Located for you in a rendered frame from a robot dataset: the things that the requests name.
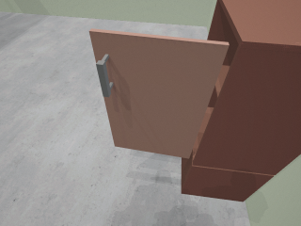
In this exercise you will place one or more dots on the cupboard door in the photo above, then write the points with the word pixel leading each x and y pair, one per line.
pixel 162 86

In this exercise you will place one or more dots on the handle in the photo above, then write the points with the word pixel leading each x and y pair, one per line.
pixel 103 76

